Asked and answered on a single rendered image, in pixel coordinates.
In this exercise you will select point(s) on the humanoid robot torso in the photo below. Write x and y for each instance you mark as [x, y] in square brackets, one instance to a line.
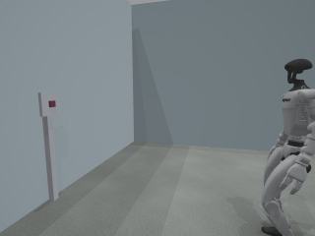
[295, 122]

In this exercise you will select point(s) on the button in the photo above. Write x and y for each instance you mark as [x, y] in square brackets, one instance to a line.
[52, 103]

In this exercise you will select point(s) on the right robot thigh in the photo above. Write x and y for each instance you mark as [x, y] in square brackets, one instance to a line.
[274, 160]

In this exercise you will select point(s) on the panel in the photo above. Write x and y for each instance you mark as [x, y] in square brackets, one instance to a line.
[46, 113]

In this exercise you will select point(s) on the robot right hand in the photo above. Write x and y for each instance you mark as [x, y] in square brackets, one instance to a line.
[271, 151]

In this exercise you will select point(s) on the robot right forearm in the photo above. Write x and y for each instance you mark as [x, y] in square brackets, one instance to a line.
[283, 137]

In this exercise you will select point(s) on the robot left forearm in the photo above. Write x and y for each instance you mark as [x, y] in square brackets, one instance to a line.
[308, 149]

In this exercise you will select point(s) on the left robot upper arm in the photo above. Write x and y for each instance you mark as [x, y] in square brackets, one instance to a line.
[307, 97]

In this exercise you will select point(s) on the robot left hand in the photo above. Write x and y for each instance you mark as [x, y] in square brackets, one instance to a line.
[297, 172]

